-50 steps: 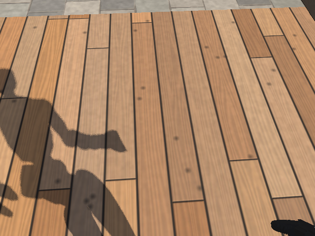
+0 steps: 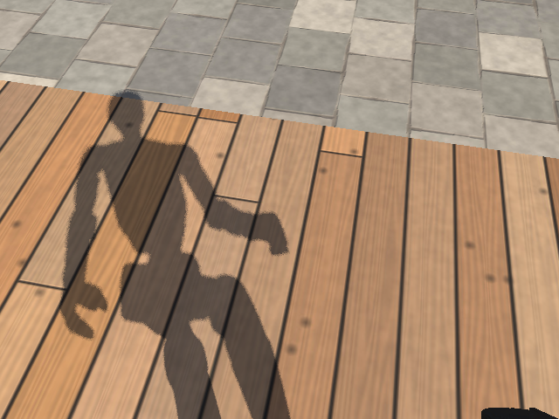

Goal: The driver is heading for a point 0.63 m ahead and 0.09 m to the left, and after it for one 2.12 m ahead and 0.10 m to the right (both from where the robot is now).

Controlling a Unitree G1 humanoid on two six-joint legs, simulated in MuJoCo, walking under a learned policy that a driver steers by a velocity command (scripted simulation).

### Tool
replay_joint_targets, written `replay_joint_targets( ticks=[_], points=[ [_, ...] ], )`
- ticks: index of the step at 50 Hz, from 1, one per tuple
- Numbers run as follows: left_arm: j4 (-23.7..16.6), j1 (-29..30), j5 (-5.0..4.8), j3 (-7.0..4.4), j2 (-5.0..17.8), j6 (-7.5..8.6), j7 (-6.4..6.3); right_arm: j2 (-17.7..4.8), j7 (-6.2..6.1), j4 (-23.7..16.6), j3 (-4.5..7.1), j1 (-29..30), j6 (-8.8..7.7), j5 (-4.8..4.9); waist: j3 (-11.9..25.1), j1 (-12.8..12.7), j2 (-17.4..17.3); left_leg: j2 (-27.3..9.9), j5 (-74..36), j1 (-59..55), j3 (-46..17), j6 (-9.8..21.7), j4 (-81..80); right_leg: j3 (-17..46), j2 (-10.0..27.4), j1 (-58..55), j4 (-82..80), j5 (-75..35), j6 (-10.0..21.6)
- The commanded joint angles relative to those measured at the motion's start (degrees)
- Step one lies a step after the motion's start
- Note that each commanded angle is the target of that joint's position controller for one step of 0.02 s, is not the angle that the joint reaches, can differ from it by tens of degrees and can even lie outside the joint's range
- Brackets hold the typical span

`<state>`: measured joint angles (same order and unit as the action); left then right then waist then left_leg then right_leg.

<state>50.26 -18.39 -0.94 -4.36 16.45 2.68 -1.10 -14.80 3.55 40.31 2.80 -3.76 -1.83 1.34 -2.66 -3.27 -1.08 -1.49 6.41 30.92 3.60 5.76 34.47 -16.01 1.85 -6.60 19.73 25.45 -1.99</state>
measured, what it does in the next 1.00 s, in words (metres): walks ahead: left foot, then right foot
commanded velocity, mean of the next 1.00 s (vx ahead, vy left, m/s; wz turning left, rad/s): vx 0.43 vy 0.00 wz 0.23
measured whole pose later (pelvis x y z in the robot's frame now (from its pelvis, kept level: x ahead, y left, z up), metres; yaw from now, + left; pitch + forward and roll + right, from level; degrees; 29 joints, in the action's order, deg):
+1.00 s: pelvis +0.52 +0.09 +0.01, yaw +11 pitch +2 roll -1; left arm 47.6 -20.1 -0.9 -3.7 17.2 1.9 -0.9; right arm -14.6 -0.2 37.0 2.2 -1.6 -4.1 -1.6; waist -2.2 -5.2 0.2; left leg -0.2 4.1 26.7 -2.0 1.0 29.1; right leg 5.5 -3.0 13.1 42.3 30.4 -0.5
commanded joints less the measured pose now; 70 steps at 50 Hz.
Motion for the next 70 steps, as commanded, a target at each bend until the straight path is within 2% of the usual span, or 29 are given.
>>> replay_joint_targets(
  ticks=[1,2,3,4,6,7,10,15,20,23,25,26,27,28,30,33,37,43,47,48,49,50,52,55,63,67,68,69,70],
  points=[
    [-4.6,2.8,0.40,-1.89,10.2,-0.02,-0.96,-14.5,-1.61,1.1,6.35,-21.2,0.35,0.24,12.9,13.7,0.5,0.9,1.2,-33.2,-6.1,6.4,-3.7,2.2,10.0,16.6,35.0,-50.7,3.8],
    [-7.6,-2.6,2.27,0.77,1.2,1.60,0.01,-20.1,-2.13,0.7,6.99,-19.4,0.08,0.54,16.6,6.1,-14.2,-13.5,9.2,-51.0,-38.3,16.7,-8.4,7.2,-2.4,42.8,54.8,5.3,0.1],
    [-8.5,2.5,0.15,0.58,5.0,4.14,0.96,-16.3,-1.82,-1.1,5.70,-20.9,-0.83,-0.08,23.7,9.9,-8.1,-17.6,15.6,-54.8,-52.2,19.5,-16.7,20.9,-3.9,49.7,61.5,9.6,0.9],
    [-10.3,8.0,-1.89,-0.11,7.7,5.43,1.50,-13.0,-1.72,-0.7,4.82,-19.0,-1.59,-0.48,15.8,10.6,-5.2,-16.1,11.8,-50.1,-43.8,16.3,-18.1,21.8,-0.8,54.3,60.2,4.1,2.4],
    [-9.8,8.9,0.32,-0.25,7.5,6.15,0.83,-9.5,-1.78,-1.8,3.79,-11.6,-2.10,-0.20,7.4,5.7,1.1,-11.2,-0.2,-33.7,-31.1,12.5,-18.2,21.2,3.5,48.7,49.8,-4.0,2.8],
    [-9.5,7.8,1.06,-0.71,8.2,5.55,0.78,-8.1,-2.01,-2.9,3.21,-9.4,-2.17,-0.87,6.5,3.7,0.3,-9.7,-5.5,-28.6,-28.0,12.0,-19.4,21.6,4.6,44.6,47.3,-5.9,2.4],
    [-10.0,7.1,1.83,-0.54,6.3,3.63,0.80,-9.2,-2.80,-3.2,3.46,-9.5,-2.35,-0.64,4.9,2.2,-0.1,-7.9,-13.4,-21.3,-23.2,12.3,-21.6,20.0,4.6,41.3,40.3,-8.8,-0.2],
    [-13.2,17.5,1.71,0.73,3.2,3.37,1.12,-11.0,-4.37,-1.9,3.96,-13.6,-1.55,-0.13,2.4,5.8,-2.5,-2.6,-9.4,-16.4,-17.4,7.9,-20.9,18.5,0.8,38.3,19.2,-27.0,-2.2],
    [-14.8,22.5,0.79,0.63,4.4,4.48,2.66,-9.7,-4.57,0.4,3.43,-18.4,-1.08,0.02,2.1,8.5,-4.0,-5.8,-3.6,-22.6,-21.6,6.4,-17.0,19.2,-0.6,36.3,9.7,-31.1,-0.3],
    [-14.7,20.3,0.81,-0.09,6.1,5.14,2.99,-10.1,-4.69,1.1,3.55,-18.5,-0.63,-0.39,1.9,6.7,-6.0,-8.4,-9.9,-28.0,-24.6,5.4,-12.7,18.5,-1.0,34.6,7.7,-23.4,2.7],
    [-12.2,9.6,1.55,-1.56,8.9,5.63,2.48,-8.2,-4.42,0.4,2.77,-16.6,-0.56,-0.67,8.7,1.0,-5.3,-4.1,-21.5,-26.3,-21.5,2.9,-0.4,18.5,0.0,18.2,6.0,-25.1,6.7],
    [-11.3,0.4,2.21,-2.37,12.3,5.61,2.22,-6.1,-4.44,-0.8,1.72,-17.9,-0.75,-1.73,17.5,-1.9,1.4,0.1,-10.3,-16.8,-17.7,0.6,15.7,29.2,9.5,1.6,8.7,-26.7,11.4],
    [-8.2,-4.9,1.82,-3.40,14.9,4.84,2.86,-2.9,-4.36,-0.5,0.79,-26.1,-1.42,0.13,22.9,0.7,20.2,8.3,23.4,3.5,-12.6,-3.6,33.7,55.2,20.0,-14.4,1.8,-12.3,20.2],
    [-8.4,-4.7,-0.03,-2.00,9.5,4.65,3.13,-8.0,-4.34,0.3,1.43,-23.4,-1.78,0.65,18.1,-1.0,13.6,5.1,26.1,11.1,-15.9,-3.7,39.7,59.8,20.1,-12.7,-2.1,1.1,18.7],
    [-9.5,1.9,0.74,-0.73,6.4,3.81,2.71,-9.7,-4.18,-2.0,1.87,-12.2,-2.07,0.01,5.8,-0.8,3.7,0.4,16.8,12.5,-11.8,-3.7,38.9,45.2,15.8,1.8,-4.3,-5.2,15.4],
    [-9.0,4.5,1.54,0.18,4.4,3.77,2.56,-6.9,-3.62,-2.4,1.81,-11.8,-2.31,-0.69,3.2,2.6,5.7,-3.6,11.7,6.6,-9.6,-4.3,30.3,35.6,11.0,11.6,-7.8,-18.5,14.8],
    [-7.4,3.6,0.66,-0.39,7.2,3.60,2.07,-3.7,-3.81,-4.1,0.63,-7.4,-2.22,-1.78,1.7,2.7,5.3,-3.8,8.2,4.8,-6.3,-6.7,17.0,28.3,9.8,15.7,-9.3,-38.1,16.0],
    [-4.8,-1.1,-0.57,-1.20,9.4,0.90,0.78,-4.2,-3.17,-5.4,0.73,0.2,-2.90,-1.49,4.3,0.6,6.7,2.1,-7.9,-5.4,-5.9,-7.6,-1.6,24.3,6.6,15.2,-2.6,-45.3,11.8],
    [-6.2,1.6,-0.81,-1.17,8.2,-0.07,-0.04,-8.4,-3.60,-3.9,2.62,-5.8,-3.39,-2.37,7.5,5.2,6.2,0.7,-15.1,-19.0,-7.2,-3.9,-11.4,27.8,4.1,17.2,8.9,-36.0,7.1],
    [-8.0,1.7,0.38,-0.19,5.1,0.18,0.02,-12.1,-4.33,-3.9,3.47,-10.5,-3.40,-3.45,13.5,6.5,0.2,-8.5,-32.6,-30.9,-14.0,-0.5,-8.7,25.6,-0.1,23.9,20.4,-23.2,4.5],
    [-7.5,-7.7,0.97,1.20,0.6,0.26,0.06,-13.7,-4.75,-4.6,3.53,-11.8,-2.22,-4.20,20.9,3.7,-13.6,-23.7,-49.9,-44.6,-27.3,8.6,-5.3,21.0,-6.1,37.2,37.1,14.1,1.1],
    [-6.6,-10.7,-0.07,0.45,5.2,-0.29,0.11,-11.1,-4.35,-4.6,3.09,-12.3,-1.09,-2.97,25.1,4.4,-13.7,-25.2,-39.5,-42.9,-32.3,11.6,-7.7,22.8,-4.0,39.6,46.1,17.4,-0.1],
    [-7.2,-3.8,-0.63,-1.01,8.2,-2.48,-0.71,-7.0,-4.39,-4.8,1.89,-6.6,-0.11,-1.85,14.7,4.0,-6.4,-18.6,-18.9,-33.2,-23.7,8.1,-12.0,20.7,-0.5,44.8,50.4,9.5,-2.0],
    [-8.2,-3.1,-0.08,-1.38,6.5,-5.65,-1.64,-7.3,-4.44,-4.2,1.89,0.0,0.33,-3.05,8.0,1.2,-8.1,-14.1,-7.9,-16.5,-14.0,7.2,-18.5,18.5,1.1,37.3,48.6,1.7,-3.6],
    [-12.9,3.6,0.42,-0.75,5.1,-6.03,0.39,-10.2,-5.45,-1.6,3.21,0.8,0.89,-2.08,8.8,2.6,-6.6,-16.6,-6.1,-16.8,-6.0,8.1,-19.6,15.3,2.5,28.7,29.3,-5.8,-0.8],
    [-12.9,1.6,0.53,-1.47,6.1,-6.30,1.55,-11.3,-5.11,-0.1,3.67,0.9,1.79,-0.29,8.3,0.6,-5.8,-16.3,-2.0,-17.4,-3.0,3.9,-14.0,12.1,0.2,21.0,14.6,-11.0,3.1],
    [-12.3,0.1,0.87,-2.07,7.3,-6.27,1.40,-9.8,-5.08,1.1,3.44,-1.3,2.08,-0.05,7.7,0.5,-3.4,-14.2,2.4,-14.8,-0.7,0.6,-9.6,13.2,-0.8,17.1,9.8,-14.1,4.9],
    [-12.7,-0.9,0.97,-3.32,11.8,-6.17,0.64,-7.0,-4.78,1.7,2.87,-3.8,2.39,-0.93,5.8,1.7,8.4,-8.4,11.9,-6.8,5.4,-5.2,3.5,26.0,7.1,12.7,1.3,-25.1,8.9],
    [-15.3,1.2,1.34,-4.06,17.7,-6.00,-0.06,-5.9,-4.88,-1.2,2.41,-1.8,2.29,-2.91,2.9,2.7,21.5,1.0,30.9,8.8,5.8,-10.4,17.5,45.3,20.0,11.0,-1.3,-35.9,19.2]
  ],
)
